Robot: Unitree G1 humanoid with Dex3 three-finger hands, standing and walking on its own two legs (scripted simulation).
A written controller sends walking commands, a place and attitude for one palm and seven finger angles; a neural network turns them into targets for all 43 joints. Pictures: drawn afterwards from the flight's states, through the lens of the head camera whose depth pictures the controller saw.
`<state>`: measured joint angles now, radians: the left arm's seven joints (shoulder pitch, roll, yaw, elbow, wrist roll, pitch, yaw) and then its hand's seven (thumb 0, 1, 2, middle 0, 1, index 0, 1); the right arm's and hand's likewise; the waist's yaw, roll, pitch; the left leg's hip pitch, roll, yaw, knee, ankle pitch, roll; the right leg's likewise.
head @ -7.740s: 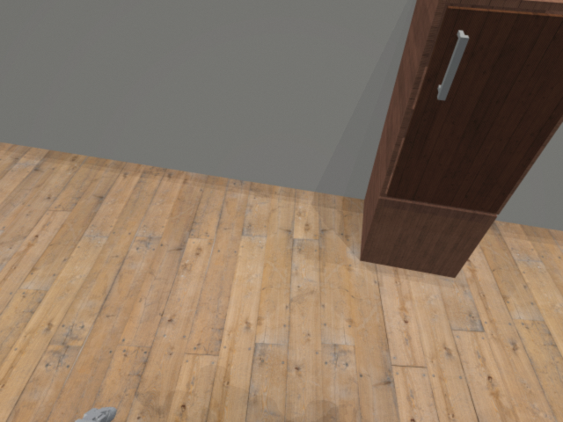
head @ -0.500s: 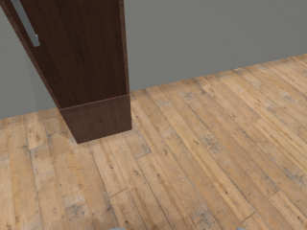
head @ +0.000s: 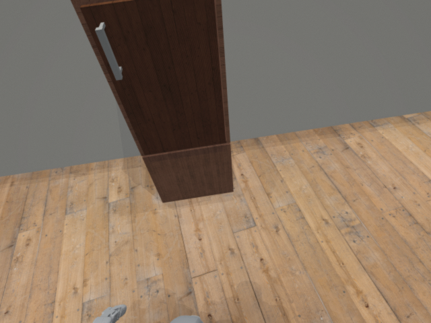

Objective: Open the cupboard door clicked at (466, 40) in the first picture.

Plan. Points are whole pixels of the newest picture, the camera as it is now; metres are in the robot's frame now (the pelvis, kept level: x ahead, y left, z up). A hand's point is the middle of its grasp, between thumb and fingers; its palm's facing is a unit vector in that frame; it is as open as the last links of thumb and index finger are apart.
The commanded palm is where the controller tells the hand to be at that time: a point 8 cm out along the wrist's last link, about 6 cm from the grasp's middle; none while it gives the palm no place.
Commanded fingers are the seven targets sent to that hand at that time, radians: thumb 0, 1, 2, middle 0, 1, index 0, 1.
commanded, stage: turn to face it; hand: left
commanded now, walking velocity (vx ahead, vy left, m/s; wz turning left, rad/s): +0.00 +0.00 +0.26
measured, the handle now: (110, 52) +0.80 +0.33 +0.13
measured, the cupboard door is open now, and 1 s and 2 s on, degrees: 0 0 0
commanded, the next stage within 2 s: take the last steps up to it in 0.08 s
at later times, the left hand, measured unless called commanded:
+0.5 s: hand out of the picture -0.06 +0.22 -0.18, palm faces +0.20 -0.96 -0.19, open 7.4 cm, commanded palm none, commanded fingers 0.00 0.90 0.90 -0.20 -0.30 -0.20 -0.30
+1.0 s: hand (158, 303) +0.19 +0.16 -0.15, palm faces +0.18 -0.95 -0.24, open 7.2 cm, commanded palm none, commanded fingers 0.00 0.90 0.90 -0.20 -0.30 -0.20 -0.30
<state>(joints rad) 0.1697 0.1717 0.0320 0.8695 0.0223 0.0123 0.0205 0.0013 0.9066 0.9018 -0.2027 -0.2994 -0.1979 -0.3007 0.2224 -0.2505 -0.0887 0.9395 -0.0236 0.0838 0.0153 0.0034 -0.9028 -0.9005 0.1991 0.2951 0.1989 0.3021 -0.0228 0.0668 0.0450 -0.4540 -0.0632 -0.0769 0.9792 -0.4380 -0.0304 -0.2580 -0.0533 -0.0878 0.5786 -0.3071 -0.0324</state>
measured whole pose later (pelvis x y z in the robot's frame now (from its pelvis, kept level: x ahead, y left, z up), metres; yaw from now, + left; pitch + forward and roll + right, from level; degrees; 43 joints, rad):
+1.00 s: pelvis +0.16 -0.04 +0.00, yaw +7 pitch -2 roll +1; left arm 0.23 0.15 0.05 1.05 0.02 -0.06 0.01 -0.01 0.94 0.90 -0.20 -0.30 -0.20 -0.30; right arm 0.33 -0.19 -0.06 1.10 -0.03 0.00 0.00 0.00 -0.91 -0.90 0.20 0.29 0.20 0.30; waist -0.01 0.04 0.04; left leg -0.45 0.09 0.03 1.19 -0.28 0.01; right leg -0.24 -0.01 -0.17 0.47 -0.21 -0.08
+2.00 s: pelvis +0.26 -0.06 +0.01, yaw +8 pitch +1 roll +3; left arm 0.23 0.16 0.03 0.99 0.03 0.00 0.02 0.00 0.92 0.90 -0.20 -0.30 -0.20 -0.30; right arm 0.26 -0.24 -0.07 1.05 -0.02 0.06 0.00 0.00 -0.91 -0.90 0.19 0.29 0.19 0.30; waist 0.02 0.01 0.02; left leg -0.33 0.01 0.03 0.82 -0.39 -0.04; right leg -0.24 -0.06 -0.06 0.45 -0.23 -0.02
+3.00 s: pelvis +0.24 -0.03 +0.00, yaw +8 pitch -4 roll +0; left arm 0.21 0.27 0.03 0.99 0.02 0.00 0.02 0.00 0.91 0.90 -0.20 -0.30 -0.20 -0.30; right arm 0.23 -0.27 -0.04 1.01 -0.02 0.00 -0.02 0.00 -0.90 -0.90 0.20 0.30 0.20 0.30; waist -0.01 0.01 -0.01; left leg -0.15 0.03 0.05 0.54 -0.33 -0.01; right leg -0.23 -0.06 -0.06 0.56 -0.26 0.02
